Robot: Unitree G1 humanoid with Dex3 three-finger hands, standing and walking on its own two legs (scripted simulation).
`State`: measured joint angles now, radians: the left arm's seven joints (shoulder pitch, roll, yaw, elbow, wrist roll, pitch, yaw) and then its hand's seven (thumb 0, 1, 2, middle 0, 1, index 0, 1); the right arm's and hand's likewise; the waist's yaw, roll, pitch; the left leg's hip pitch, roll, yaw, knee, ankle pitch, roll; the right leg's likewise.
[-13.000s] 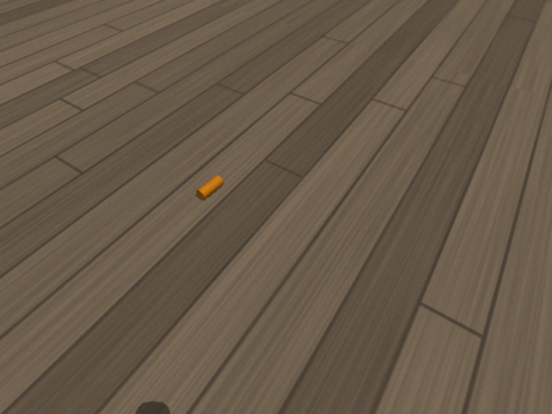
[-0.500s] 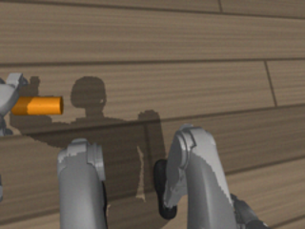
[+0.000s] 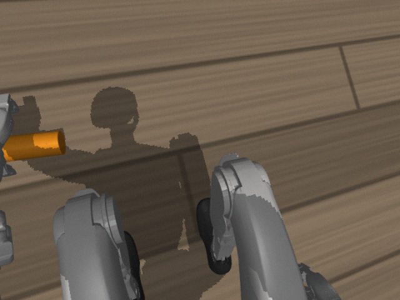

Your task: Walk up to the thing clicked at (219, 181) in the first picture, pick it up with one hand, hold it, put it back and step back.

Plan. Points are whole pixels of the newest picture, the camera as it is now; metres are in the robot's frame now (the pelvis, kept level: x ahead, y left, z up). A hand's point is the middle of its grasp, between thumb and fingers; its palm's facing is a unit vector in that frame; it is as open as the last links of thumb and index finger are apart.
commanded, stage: approach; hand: left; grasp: from above
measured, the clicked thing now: (31, 146) +0.45 +0.30 -0.30
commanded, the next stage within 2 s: close in in 0.52 s
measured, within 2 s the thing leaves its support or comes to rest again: neither
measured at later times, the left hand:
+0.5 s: hand out of the picture +0.47 +0.29 -0.15, palm faces -0.34 +0.04 -0.94, open 13.9 cm
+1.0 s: hand (8, 154) +0.42 +0.31 -0.22, palm faces -0.52 -0.09 -0.85, open 13.9 cm
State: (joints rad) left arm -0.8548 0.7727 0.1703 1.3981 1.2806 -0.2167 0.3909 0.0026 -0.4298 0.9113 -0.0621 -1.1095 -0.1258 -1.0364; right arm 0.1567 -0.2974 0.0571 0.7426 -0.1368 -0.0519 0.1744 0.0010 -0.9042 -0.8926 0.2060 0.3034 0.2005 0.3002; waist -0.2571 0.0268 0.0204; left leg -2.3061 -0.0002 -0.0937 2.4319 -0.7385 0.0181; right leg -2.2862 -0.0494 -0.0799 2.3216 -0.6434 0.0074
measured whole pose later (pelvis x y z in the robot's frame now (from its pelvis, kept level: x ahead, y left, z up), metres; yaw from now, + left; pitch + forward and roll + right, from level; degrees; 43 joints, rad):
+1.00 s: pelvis -0.01 +0.00 -0.01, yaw -2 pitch +31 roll -10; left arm -0.93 0.90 0.12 1.52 1.36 -0.49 0.45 0.00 -0.46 0.92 -0.06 -1.07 -0.11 -1.01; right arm 0.13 -0.32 0.09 0.77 -0.21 -0.03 0.15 0.00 -0.90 -0.90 0.21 0.30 0.20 0.30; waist -0.25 -0.08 0.06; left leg -2.33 -0.01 -0.14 2.49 -0.72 0.02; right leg -2.28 -0.04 -0.12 2.34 -0.61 0.02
